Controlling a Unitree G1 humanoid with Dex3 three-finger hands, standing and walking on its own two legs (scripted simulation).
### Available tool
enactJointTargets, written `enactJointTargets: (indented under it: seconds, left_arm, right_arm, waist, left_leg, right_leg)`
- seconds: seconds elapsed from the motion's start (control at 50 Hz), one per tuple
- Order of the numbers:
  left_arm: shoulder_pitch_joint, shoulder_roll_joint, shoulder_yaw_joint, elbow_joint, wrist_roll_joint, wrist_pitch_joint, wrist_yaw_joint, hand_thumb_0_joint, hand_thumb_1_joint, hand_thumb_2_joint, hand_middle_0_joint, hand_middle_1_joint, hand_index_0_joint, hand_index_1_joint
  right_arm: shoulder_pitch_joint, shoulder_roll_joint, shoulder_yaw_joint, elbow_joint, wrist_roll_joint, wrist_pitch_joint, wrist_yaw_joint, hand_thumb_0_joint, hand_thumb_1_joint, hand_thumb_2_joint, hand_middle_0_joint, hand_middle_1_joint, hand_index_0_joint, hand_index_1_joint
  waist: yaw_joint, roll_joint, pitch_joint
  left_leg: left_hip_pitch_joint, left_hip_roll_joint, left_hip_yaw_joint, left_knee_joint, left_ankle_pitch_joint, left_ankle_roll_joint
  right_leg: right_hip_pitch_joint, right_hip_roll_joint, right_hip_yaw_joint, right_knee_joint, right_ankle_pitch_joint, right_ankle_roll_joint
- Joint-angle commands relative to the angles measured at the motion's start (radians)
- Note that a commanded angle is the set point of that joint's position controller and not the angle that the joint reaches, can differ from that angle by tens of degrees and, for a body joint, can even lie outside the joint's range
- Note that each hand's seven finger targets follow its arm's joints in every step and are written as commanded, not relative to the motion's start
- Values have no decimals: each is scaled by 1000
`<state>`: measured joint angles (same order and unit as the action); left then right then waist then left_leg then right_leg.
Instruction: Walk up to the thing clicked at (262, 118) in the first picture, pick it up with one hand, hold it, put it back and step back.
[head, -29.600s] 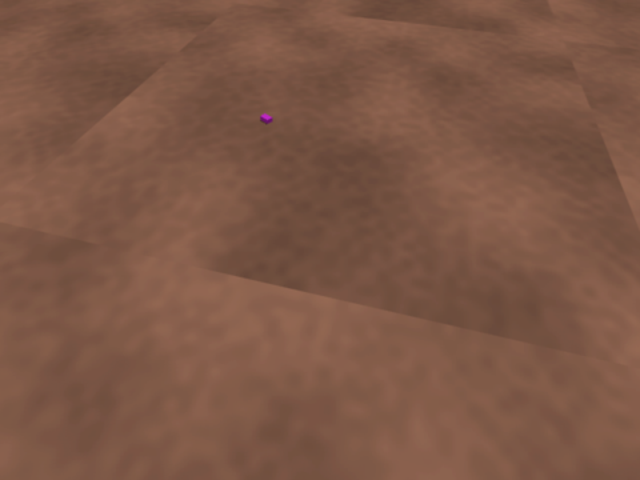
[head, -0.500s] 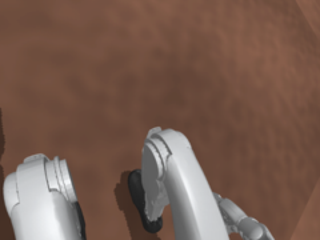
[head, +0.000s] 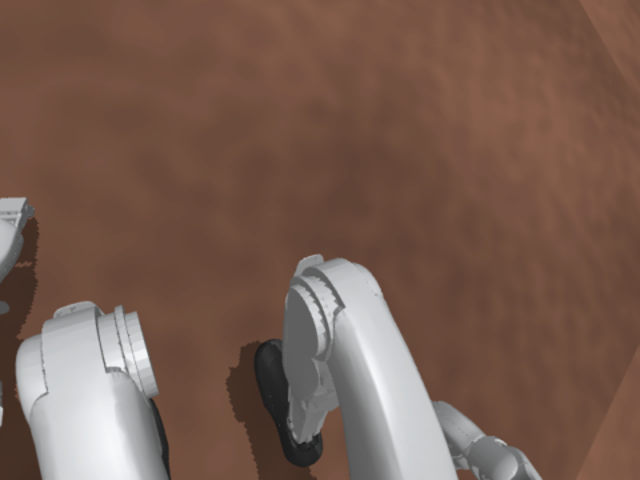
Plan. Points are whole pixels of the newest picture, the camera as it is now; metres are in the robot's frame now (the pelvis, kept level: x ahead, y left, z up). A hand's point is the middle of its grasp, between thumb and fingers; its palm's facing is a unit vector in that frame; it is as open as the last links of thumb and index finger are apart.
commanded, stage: rest palm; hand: left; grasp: from above
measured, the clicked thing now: out of the picture +0.50 +0.42 -0.28
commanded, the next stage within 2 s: close in 0.30 s
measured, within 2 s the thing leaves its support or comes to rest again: neither
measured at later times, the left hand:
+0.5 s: hand out of the picture +0.36 +0.31 -0.24, palm faces -0.51 -0.13 -0.85, open 13.2 cm
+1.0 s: hand out of the picture +0.39 +0.32 -0.25, palm faces -0.50 -0.14 -0.86, open 11.8 cm
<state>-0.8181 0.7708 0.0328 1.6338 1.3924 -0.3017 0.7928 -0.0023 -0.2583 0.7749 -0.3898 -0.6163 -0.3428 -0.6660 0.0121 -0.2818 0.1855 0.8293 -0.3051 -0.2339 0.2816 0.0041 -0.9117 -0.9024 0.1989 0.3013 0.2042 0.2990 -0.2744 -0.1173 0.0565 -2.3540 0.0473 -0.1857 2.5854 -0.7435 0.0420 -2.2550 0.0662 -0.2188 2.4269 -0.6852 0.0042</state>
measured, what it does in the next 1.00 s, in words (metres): stands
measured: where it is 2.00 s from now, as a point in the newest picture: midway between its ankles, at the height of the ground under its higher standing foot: (227, 454)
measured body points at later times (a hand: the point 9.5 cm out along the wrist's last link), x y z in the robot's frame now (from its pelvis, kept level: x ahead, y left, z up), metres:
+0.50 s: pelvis +0.00 +0.00 +0.00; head +0.24 +0.13 +0.36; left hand +0.38 +0.31 -0.20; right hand +0.09 -0.24 -0.08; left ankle +0.06 +0.12 -0.26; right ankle +0.10 -0.10 -0.26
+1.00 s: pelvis +0.00 +0.00 +0.00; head +0.25 +0.12 +0.35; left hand +0.41 +0.32 -0.20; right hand +0.09 -0.26 -0.07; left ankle +0.06 +0.12 -0.26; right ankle +0.10 -0.10 -0.26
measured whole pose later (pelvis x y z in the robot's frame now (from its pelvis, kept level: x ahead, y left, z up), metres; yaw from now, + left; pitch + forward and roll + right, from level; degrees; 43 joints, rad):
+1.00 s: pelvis +0.00 +0.00 +0.00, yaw +0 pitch +27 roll -13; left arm -0.89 0.87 0.06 1.64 1.23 -0.24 0.61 0.00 -0.11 0.68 -0.41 -0.64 -0.41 -0.64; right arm 0.03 -0.32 0.20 0.76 -0.27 -0.25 0.30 0.00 -0.90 -0.90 0.20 0.30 0.20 0.30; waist -0.30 -0.12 0.12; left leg -2.35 0.04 -0.20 2.58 -0.74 0.03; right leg -2.25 0.06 -0.23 2.42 -0.68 0.00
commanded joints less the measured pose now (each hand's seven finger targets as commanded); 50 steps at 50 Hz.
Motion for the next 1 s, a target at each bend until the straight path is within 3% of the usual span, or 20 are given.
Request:
enactJointTargets:
  seconds: [0.0,0.08,0.16,0.26,0.3,0.34,0.36,0.4,0.52,0.6,0.66,0.7,0.72,0.74,0.8,0.84,0.9,0.94,0.96,0.98]
  left_arm:
    - [-285,228,32,-78,-34,70,58,0,-317,799,-360,-596,-298,-659]
    - [-231,297,120,-8,-60,108,4,0,-338,820,-370,-576,-292,-657]
    - [-159,284,140,5,-126,87,-99,0,-332,807,-338,-652,-280,-711]
    - [-227,243,67,-122,-154,-25,-189,0,-351,828,-310,-693,-259,-746]
    - [-186,236,52,-102,-150,-62,-195,0,-369,850,-297,-696,-240,-754]
    - [-199,216,28,-93,-125,-94,-185,0,-383,868,-283,-688,-222,-750]
    - [-215,253,54,-130,-113,-114,-163,0,-389,875,-275,-694,-214,-756]
    - [-192,235,45,-122,-82,-127,-117,0,-336,865,-290,-710,-241,-761]
    - [-208,214,5,-103,-12,-74,33,0,-196,752,-360,-659,-336,-683]
    - [-240,182,-18,-87,-6,14,97,0,-176,724,-377,-628,-354,-652]
    - [-295,194,-16,-90,-38,80,108,0,-169,718,-405,-591,-372,-624]
    - [-311,209,2,-82,-50,117,90,0,-164,706,-405,-589,-376,-618]
    - [-328,246,44,-87,-61,129,79,0,-163,705,-421,-572,-385,-609]
    - [-298,170,-6,-20,-72,144,50,0,-152,696,-431,-568,-395,-605]
    - [-258,267,102,21,-121,146,-36,0,-142,683,-421,-586,-393,-614]
    - [-186,257,106,34,-144,127,-105,0,-114,662,-438,-594,-415,-617]
    - [-247,196,26,-24,-176,62,-192,0,-105,652,-415,-650,-411,-654]
    - [-220,258,32,-58,-185,12,-217,0,-73,621,-413,-686,-429,-669]
    - [-201,244,10,-8,-175,-2,-230,0,-56,610,-415,-683,-435,-662]
    - [-157,234,20,-17,-182,-26,-231,0,-63,623,-422,-670,-434,-658]
  right_arm:
    - [144,-326,-89,-11,20,-14,7,0,-904,-904,200,299,199,299]
    - [164,-334,-97,-39,28,-18,18,0,-906,-907,200,299,199,299]
    - [187,-303,-97,-62,33,-8,12,0,-909,-909,200,299,199,299]
    - [196,-294,-82,-73,36,14,-2,0,-908,-909,200,299,199,299]
    - [185,-294,-79,-73,40,25,-9,0,-907,-909,200,299,199,299]
    - [189,-289,-62,-72,35,32,-10,0,-903,-907,200,299,199,299]
    - [191,-299,-59,-63,31,38,-16,0,-901,-906,200,299,199,299]
    - [168,-302,-57,-63,26,37,-22,0,-894,-901,200,300,200,300]
    - [128,-321,-56,-29,-1,11,-17,0,-891,-897,200,300,200,300]
    - [124,-325,-61,-25,-5,-11,5,0,-889,-896,200,300,200,300]
    - [111,-330,-63,-25,13,-27,22,0,-891,-897,200,299,200,299]
    - [112,-347,-71,-51,20,-38,34,0,-891,-897,200,299,200,299]
    - [109,-357,-79,-62,26,-40,36,0,-892,-898,200,300,200,300]
    - [130,-339,-78,-43,32,-38,40,0,-893,-899,200,300,200,300]
    - [179,-346,-81,-57,39,-47,42,0,-893,-899,200,300,200,300]
    - [186,-330,-82,-69,41,-42,33,0,-896,-901,200,300,199,300]
    - [190,-309,-57,-85,42,-31,27,0,-896,-901,200,299,199,299]
    - [197,-328,-53,-91,49,-16,13,0,-898,-902,200,299,199,299]
    - [194,-321,-43,-98,49,-7,12,0,-897,-901,200,300,200,300]
    - [203,-326,-43,-96,50,7,6,0,-895,-901,200,300,199,300]
  waist:
    - [-21,453,-595]
    - [-23,440,-563]
    - [-6,422,-601]
    - [-35,439,-632]
    - [-19,417,-612]
    - [-40,374,-585]
    - [-28,380,-608]
    - [-21,394,-590]
    - [-21,416,-554]
    - [-42,444,-554]
    - [-36,492,-567]
    - [-48,480,-553]
    - [-47,471,-552]
    - [-51,477,-526]
    - [-56,422,-511]
    - [-23,446,-555]
    - [-68,405,-569]
    - [-43,415,-631]
    - [-57,378,-588]
    - [-41,357,-588]
  left_leg:
    - [486,-5,34,-295,210,-34]
    - [461,-5,33,-293,233,-31]
    - [437,-12,52,-284,250,-21]
    - [503,-9,34,-270,278,-28]
    - [463,-8,41,-262,250,-24]
    - [449,-9,41,-250,238,-22]
    - [461,-8,40,-252,246,-22]
    - [476,-10,35,-266,233,-29]
    - [488,-4,23,-304,195,-41]
    - [491,0,23,-301,193,-42]
    - [500,9,7,-315,172,-46]
    - [490,8,6,-308,163,-41]
    - [473,5,9,-308,161,-39]
    - [450,3,23,-301,155,-35]
    - [419,-4,30,-284,191,-28]
    - [445,-8,28,-297,233,-32]
    - [454,-11,31,-262,244,-24]
    - [487,-8,38,-255,300,-23]
    - [435,-7,39,-244,277,-18]
    - [425,-8,39,-253,284,-17]
  right_leg:
    - [266,55,-27,-196,223,-40]
    - [293,44,-26,-189,254,-37]
    - [384,47,-11,-216,273,-34]
    - [403,47,-32,-209,305,-31]
    - [412,54,-22,-225,281,-30]
    - [398,56,-28,-224,268,-25]
    - [412,61,-25,-233,274,-25]
    - [364,62,-40,-215,241,-35]
    - [277,73,-45,-210,177,-44]
    - [255,69,-38,-203,192,-41]
    - [225,57,-35,-181,197,-45]
    - [228,51,-34,-180,202,-41]
    - [232,47,-34,-184,200,-40]
    - [236,52,-22,-196,198,-42]
    - [291,41,-23,-207,228,-34]
    - [342,42,-20,-202,253,-38]
    - [374,47,-32,-209,285,-28]
    - [445,51,-28,-224,337,-23]
    - [435,52,-25,-223,321,-21]
    - [455,56,-28,-244,323,-19]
